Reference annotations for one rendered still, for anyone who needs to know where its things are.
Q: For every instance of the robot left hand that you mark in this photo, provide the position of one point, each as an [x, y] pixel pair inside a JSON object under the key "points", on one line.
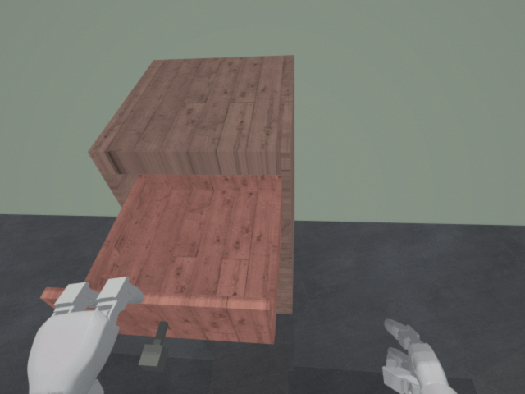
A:
{"points": [[72, 346]]}

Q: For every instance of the cabinet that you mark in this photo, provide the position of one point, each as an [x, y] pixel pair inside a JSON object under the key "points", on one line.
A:
{"points": [[208, 116]]}

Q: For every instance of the robot right hand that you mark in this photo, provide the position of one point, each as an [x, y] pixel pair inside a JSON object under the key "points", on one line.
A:
{"points": [[408, 374]]}

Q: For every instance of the handle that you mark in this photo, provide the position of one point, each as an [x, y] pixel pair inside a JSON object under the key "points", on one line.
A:
{"points": [[154, 356]]}

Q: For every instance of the drawer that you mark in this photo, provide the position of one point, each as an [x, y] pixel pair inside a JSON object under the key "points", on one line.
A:
{"points": [[205, 252]]}

